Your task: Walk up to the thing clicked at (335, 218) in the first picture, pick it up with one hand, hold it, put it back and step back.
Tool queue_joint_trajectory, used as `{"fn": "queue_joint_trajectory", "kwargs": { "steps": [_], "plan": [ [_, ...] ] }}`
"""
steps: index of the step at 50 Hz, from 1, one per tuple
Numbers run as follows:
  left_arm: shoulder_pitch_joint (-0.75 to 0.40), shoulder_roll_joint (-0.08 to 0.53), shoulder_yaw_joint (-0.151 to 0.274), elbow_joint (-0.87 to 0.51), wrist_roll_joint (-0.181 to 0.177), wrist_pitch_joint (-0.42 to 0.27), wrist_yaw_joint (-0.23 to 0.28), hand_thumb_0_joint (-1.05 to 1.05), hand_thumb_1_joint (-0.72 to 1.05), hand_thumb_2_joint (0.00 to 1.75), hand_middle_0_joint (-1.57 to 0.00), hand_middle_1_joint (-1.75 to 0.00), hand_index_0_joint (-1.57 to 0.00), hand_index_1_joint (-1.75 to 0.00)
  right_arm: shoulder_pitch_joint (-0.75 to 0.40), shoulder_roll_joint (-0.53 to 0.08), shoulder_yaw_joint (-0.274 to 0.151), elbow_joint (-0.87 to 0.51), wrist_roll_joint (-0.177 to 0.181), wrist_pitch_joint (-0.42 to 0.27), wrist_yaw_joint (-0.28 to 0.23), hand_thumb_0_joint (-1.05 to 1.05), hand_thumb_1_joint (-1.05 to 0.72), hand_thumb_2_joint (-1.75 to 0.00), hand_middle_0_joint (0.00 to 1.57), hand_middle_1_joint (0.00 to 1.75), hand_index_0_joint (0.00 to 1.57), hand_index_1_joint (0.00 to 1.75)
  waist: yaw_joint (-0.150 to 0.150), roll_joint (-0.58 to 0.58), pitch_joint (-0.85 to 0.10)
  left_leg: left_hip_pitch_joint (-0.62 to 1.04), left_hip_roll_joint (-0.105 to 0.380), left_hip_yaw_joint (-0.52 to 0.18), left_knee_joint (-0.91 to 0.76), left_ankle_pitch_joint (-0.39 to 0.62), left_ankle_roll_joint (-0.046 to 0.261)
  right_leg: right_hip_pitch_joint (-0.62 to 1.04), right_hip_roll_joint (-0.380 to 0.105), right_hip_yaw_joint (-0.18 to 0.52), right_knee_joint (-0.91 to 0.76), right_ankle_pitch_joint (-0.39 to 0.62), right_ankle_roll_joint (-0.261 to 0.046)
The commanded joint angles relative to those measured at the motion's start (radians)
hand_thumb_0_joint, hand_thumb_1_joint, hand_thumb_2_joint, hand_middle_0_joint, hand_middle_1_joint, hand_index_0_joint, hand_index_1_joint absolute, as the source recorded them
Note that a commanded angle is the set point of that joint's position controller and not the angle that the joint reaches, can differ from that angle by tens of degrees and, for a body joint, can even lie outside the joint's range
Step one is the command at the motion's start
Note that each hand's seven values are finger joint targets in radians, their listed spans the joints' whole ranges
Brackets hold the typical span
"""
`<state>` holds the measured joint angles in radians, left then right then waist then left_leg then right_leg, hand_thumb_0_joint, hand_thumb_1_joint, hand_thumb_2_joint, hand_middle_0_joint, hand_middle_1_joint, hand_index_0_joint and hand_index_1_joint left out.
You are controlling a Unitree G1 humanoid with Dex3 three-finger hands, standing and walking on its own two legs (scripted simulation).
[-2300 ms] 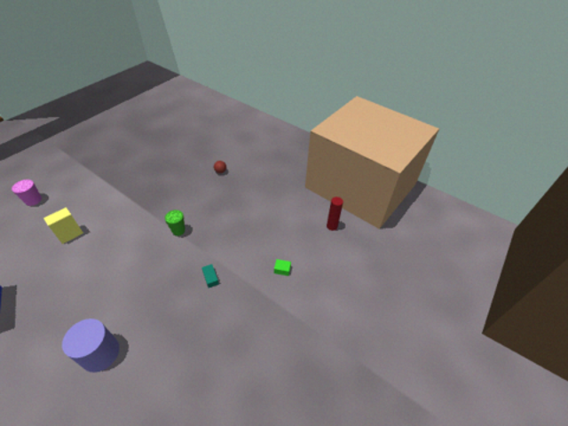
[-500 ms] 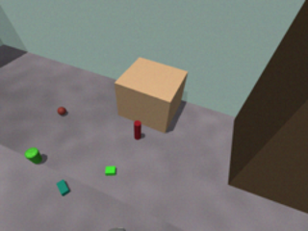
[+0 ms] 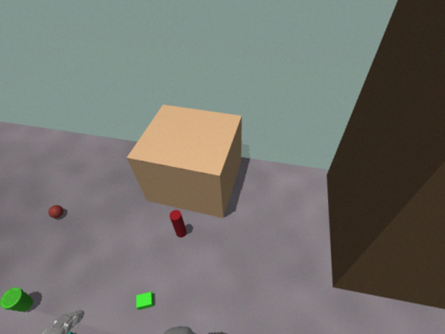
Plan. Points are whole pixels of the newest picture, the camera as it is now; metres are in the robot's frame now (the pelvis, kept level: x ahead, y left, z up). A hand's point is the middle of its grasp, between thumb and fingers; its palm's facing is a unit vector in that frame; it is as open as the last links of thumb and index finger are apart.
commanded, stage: walk up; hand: left
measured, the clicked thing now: (178, 224) +0.69 +0.26 -0.67
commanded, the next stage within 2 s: none
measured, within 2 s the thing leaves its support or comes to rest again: neither
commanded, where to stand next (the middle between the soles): +0.33 +0.04 m, yaw -1 degrees
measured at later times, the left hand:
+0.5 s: hand (82, 293) +0.23 +0.33 -0.14, palm faces -0.10 -0.93 -0.36, open 7.4 cm
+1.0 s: hand (107, 238) +0.37 +0.31 -0.15, palm faces -0.04 -0.91 -0.40, open 7.4 cm
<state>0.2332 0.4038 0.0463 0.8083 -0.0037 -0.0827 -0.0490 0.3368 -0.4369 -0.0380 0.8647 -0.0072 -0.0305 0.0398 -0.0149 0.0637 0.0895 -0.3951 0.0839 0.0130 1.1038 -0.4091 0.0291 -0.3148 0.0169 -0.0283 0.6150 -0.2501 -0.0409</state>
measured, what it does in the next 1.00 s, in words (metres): walks ahead: left foot, then right foot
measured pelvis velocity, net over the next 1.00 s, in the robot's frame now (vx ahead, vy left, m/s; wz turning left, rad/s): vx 0.27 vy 0.04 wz -0.03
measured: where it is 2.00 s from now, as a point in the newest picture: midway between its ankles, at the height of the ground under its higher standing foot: (223, 314)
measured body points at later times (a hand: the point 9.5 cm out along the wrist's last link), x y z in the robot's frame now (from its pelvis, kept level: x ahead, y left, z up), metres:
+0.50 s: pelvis +0.17 +0.05 +0.01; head +0.19 +0.06 +0.46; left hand +0.23 +0.37 -0.11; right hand +0.22 -0.28 -0.09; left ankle +0.20 +0.16 -0.72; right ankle +0.23 -0.10 -0.68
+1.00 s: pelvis +0.27 +0.04 -0.01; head +0.30 +0.04 +0.44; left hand +0.37 +0.36 -0.12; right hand +0.34 -0.27 -0.13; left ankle +0.32 +0.18 -0.73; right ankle +0.31 -0.09 -0.72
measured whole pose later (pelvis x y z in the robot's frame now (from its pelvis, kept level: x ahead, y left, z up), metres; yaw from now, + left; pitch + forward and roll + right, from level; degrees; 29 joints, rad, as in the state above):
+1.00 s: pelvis +0.27 +0.04 -0.01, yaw -2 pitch -2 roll +1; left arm 0.19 0.40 0.02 0.90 0.00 -0.02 0.00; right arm 0.22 -0.39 -0.03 0.94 -0.01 -0.02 0.01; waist 0.02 -0.01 0.10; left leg -0.36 0.03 0.03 0.70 -0.29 -0.01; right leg -0.38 -0.06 -0.02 0.76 -0.35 0.00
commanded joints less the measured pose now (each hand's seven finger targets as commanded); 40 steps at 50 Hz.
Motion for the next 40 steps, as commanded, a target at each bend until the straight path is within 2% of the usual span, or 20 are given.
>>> {"fn": "queue_joint_trajectory", "kwargs": {
  "steps": [1, 5, 9, 12, 13, 14, 15, 18, 20, 24, 25, 28, 30, 31, 32, 33, 34, 36, 38, 40],
  "plan": [
    [0.080, 0.275, 0.084, -0.053, -0.003, -0.026, 0.023, 0.00, 0.90, 0.90, -0.20, -0.30, -0.20, -0.30, 0.070, -0.196, -0.074, -0.059, -0.010, -0.026, 0.006, 0.00, -0.90, -0.90, 0.20, 0.30, 0.20, 0.30, 0.022, -0.194, -0.036, -0.142, 0.040, -0.029, -0.109, 0.079, -0.017, 0.090, -0.236, 0.282, -0.303, 0.056, -0.193],
    [0.103, 0.292, 0.090, -0.066, 0.010, -0.031, 0.021, 0.00, 0.90, 0.90, -0.20, -0.30, -0.20, -0.30, -0.032, -0.171, -0.074, -0.100, -0.018, -0.037, 0.021, 0.00, -0.90, -0.90, 0.20, 0.30, 0.20, 0.30, 0.054, -0.196, -0.041, -0.100, 0.036, 0.009, -0.325, 0.118, -0.027, 0.077, -0.246, 0.256, -0.293, 0.010, -0.203],
    [0.074, 0.303, 0.080, -0.072, 0.009, -0.025, 0.017, 0.00, 0.90, 0.90, -0.20, -0.30, -0.20, -0.30, -0.066, -0.162, -0.086, -0.109, -0.016, -0.052, 0.027, 0.00, -0.90, -0.90, 0.20, 0.30, 0.20, 0.30, 0.033, -0.186, -0.024, 0.060, -0.003, 0.049, -0.459, 0.178, -0.015, -0.037, -0.236, 0.223, -0.259, -0.086, -0.171],
    [0.054, 0.235, 0.049, -0.082, 0.020, -0.019, 0.020, 0.00, 0.90, 0.90, -0.20, -0.30, -0.20, -0.30, 0.131, -0.215, -0.116, -0.047, -0.023, -0.066, 0.012, 0.00, -0.90, -0.90, 0.20, 0.30, 0.20, 0.30, -0.096, -0.018, -0.108, 0.418, -0.042, 0.030, -0.556, 0.087, 0.023, -0.216, -0.155, 0.138, 0.057, -0.041, -0.098],
    [0.111, 0.150, 0.024, -0.083, 0.005, -0.021, 0.020, 0.00, 0.90, 0.90, -0.20, -0.30, -0.20, -0.30, 0.192, -0.298, -0.138, -0.048, -0.033, -0.075, 0.003, 0.00, -0.90, -0.90, 0.20, 0.30, 0.20, 0.30, -0.109, 0.237, -0.144, 0.520, 0.166, -0.314, -0.737, -0.145, 0.095, -0.358, -0.025, 0.024, 0.383, -0.060, -0.034],
    [0.121, 0.196, 0.037, -0.067, 0.005, -0.014, 0.032, 0.00, 0.90, 0.90, -0.20, -0.30, -0.20, -0.30, 0.167, -0.337, -0.141, -0.083, -0.015, -0.075, 0.001, 0.00, -0.90, -0.90, 0.20, 0.30, 0.20, 0.30, -0.094, 0.217, -0.110, 0.462, 0.362, -0.664, -0.893, -0.277, 0.191, -0.454, 0.035, 0.046, 0.530, -0.282, -0.011],
    [0.088, 0.276, 0.047, -0.046, 0.014, -0.008, 0.043, 0.00, 0.90, 0.90, -0.20, -0.30, -0.20, -0.30, 0.111, -0.325, -0.139, -0.089, 0.008, -0.067, 0.001, 0.00, -0.90, -0.90, 0.20, 0.30, 0.20, 0.30, -0.069, 0.069, -0.056, 0.343, 0.373, -0.643, -0.883, -0.291, 0.235, -0.436, -0.029, 0.123, 0.589, -0.266, -0.019],
    [0.154, 0.262, 0.054, 0.012, 0.002, -0.006, 0.028, 0.00, 0.90, 0.90, -0.20, -0.30, -0.20, -0.30, 0.010, -0.246, -0.103, -0.111, 0.008, -0.067, -0.008, 0.00, -0.90, -0.90, 0.20, 0.30, 0.20, 0.30, -0.005, 0.068, -0.017, 0.253, 0.231, -0.303, -0.850, -0.046, 0.173, -0.339, -0.100, 0.112, 0.480, -0.127, -0.004],
    [0.184, 0.237, 0.052, 0.032, 0.003, 0.001, 0.015, 0.00, 0.90, 0.90, -0.20, -0.30, -0.20, -0.30, -0.010, -0.235, -0.094, -0.112, 0.003, -0.070, -0.007, 0.00, -0.90, -0.90, 0.20, 0.30, 0.20, 0.30, 0.007, 0.116, -0.030, 0.206, 0.179, -0.173, -0.842, 0.073, 0.167, -0.259, -0.103, 0.058, 0.389, -0.085, 0.019],
    [0.095, 0.211, 0.057, 0.000, 0.014, 0.006, -0.001, 0.00, 0.90, 0.90, -0.20, -0.30, -0.20, -0.30, 0.012, -0.249, -0.094, -0.120, -0.003, -0.063, -0.002, 0.00, -0.90, -0.90, 0.20, 0.30, 0.20, 0.30, -0.017, 0.113, -0.012, 0.185, 0.183, -0.129, -0.840, 0.098, 0.210, -0.220, -0.110, 0.003, 0.215, -0.068, 0.036],
    [0.087, 0.204, 0.058, -0.003, 0.014, 0.005, -0.002, 0.00, 0.90, 0.90, -0.20, -0.30, -0.20, -0.30, 0.008, -0.250, -0.093, -0.123, -0.002, -0.061, -0.002, 0.00, -0.90, -0.90, 0.20, 0.30, 0.20, 0.30, -0.013, 0.113, -0.007, 0.165, 0.181, -0.120, -0.832, 0.098, 0.204, -0.188, -0.104, -0.006, 0.174, -0.043, 0.032],
    [0.091, 0.184, 0.057, 0.015, 0.016, 0.000, 0.015, 0.00, 0.90, 0.90, -0.20, -0.30, -0.20, -0.30, -0.033, -0.229, -0.076, -0.126, -0.001, -0.044, -0.006, 0.00, -0.90, -0.90, 0.20, 0.30, 0.20, 0.30, 0.013, 0.084, -0.029, 0.091, 0.157, -0.062, -0.706, 0.338, 0.175, -0.031, -0.051, -0.046, 0.067, 0.032, 0.028],
    [0.146, 0.175, 0.058, 0.039, 0.019, -0.005, 0.031, 0.00, 0.90, 0.90, -0.20, -0.30, -0.20, -0.30, -0.054, -0.205, -0.062, -0.130, 0.010, -0.028, -0.011, 0.00, -0.90, -0.90, 0.20, 0.30, 0.20, 0.30, 0.054, 0.034, -0.075, 0.042, 0.126, -0.023, -0.555, 0.365, 0.133, 0.128, -0.008, -0.064, -0.030, 0.111, 0.016],
    [0.170, 0.207, 0.067, 0.045, 0.021, -0.012, 0.042, 0.00, 0.90, 0.90, -0.20, -0.30, -0.20, -0.30, -0.040, -0.161, -0.044, -0.132, 0.014, -0.024, -0.015, 0.00, -0.90, -0.90, 0.20, 0.30, 0.20, 0.30, 0.069, -0.037, -0.109, 0.006, 0.084, 0.006, -0.448, 0.322, 0.095, 0.221, -0.018, -0.021, -0.083, 0.099, 0.000],
    [0.211, 0.283, 0.090, 0.037, 0.028, -0.019, 0.049, 0.00, 0.90, 0.90, -0.20, -0.30, -0.20, -0.30, -0.002, -0.113, -0.028, -0.140, 0.019, -0.026, -0.016, 0.00, -0.90, -0.90, 0.20, 0.30, 0.20, 0.30, 0.089, -0.246, -0.161, -0.087, -0.004, 0.066, -0.200, 0.175, 0.048, 0.311, -0.183, 0.234, -0.188, 0.051, -0.056],
    [0.185, 0.335, 0.092, 0.006, 0.022, -0.026, 0.053, 0.00, 0.90, 0.90, -0.20, -0.30, -0.20, -0.30, 0.039, -0.081, -0.012, -0.135, 0.014, -0.013, -0.020, 0.00, -0.90, -0.90, 0.20, 0.30, 0.20, 0.30, 0.057, -0.300, -0.138, -0.213, -0.089, 0.025, -0.069, -0.143, 0.005, 0.305, -0.410, 0.586, -0.304, 0.032, -0.156],
    [0.164, 0.362, 0.094, 0.004, 0.008, -0.017, 0.054, 0.00, 0.90, 0.90, -0.20, -0.30, -0.20, -0.30, 0.011, -0.186, -0.051, -0.113, 0.006, 0.003, -0.035, 0.00, -0.90, -0.90, 0.20, 0.30, 0.20, 0.30, 0.072, -0.216, -0.112, -0.202, -0.056, -0.050, 0.024, -0.212, 0.014, 0.226, -0.449, 0.625, -0.292, -0.001, -0.244],
    [0.113, 0.316, 0.079, -0.004, 0.001, -0.012, 0.061, 0.00, 0.90, 0.90, -0.20, -0.30, -0.20, -0.30, 0.003, -0.197, -0.055, -0.082, 0.014, 0.006, -0.040, 0.00, -0.90, -0.90, 0.20, 0.30, 0.20, 0.30, 0.054, -0.173, -0.061, -0.230, -0.021, -0.105, 0.036, -0.138, 0.008, 0.183, -0.378, 0.469, -0.271, 0.067, -0.233],
    [0.068, 0.287, 0.067, -0.009, 0.007, -0.010, 0.065, 0.00, 0.90, 0.90, -0.20, -0.30, -0.20, -0.30, 0.043, -0.186, -0.055, -0.045, 0.012, 0.004, -0.037, 0.00, -0.90, -0.90, 0.20, 0.30, 0.20, 0.30, 0.023, -0.212, -0.073, -0.159, -0.011, -0.078, -0.050, -0.057, -0.003, 0.129, -0.304, 0.313, -0.238, 0.155, -0.181],
    [0.031, 0.267, 0.058, -0.021, 0.020, -0.008, 0.065, 0.00, 0.90, 0.90, -0.20, -0.30, -0.20, -0.30, 0.047, -0.159, -0.052, -0.017, 0.006, 0.012, -0.030, 0.00, -0.90, -0.90, 0.20, 0.30, 0.20, 0.30, 0.016, -0.228, -0.087, -0.065, -0.016, -0.042, -0.141, -0.026, -0.016, 0.048, -0.268, 0.212, -0.210, 0.229, -0.174]
  ]
}}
